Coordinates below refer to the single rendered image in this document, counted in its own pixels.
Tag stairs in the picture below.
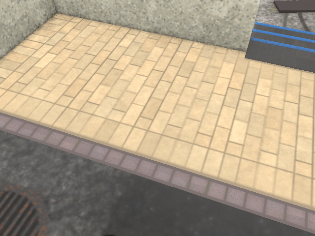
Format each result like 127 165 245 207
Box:
251 22 315 50

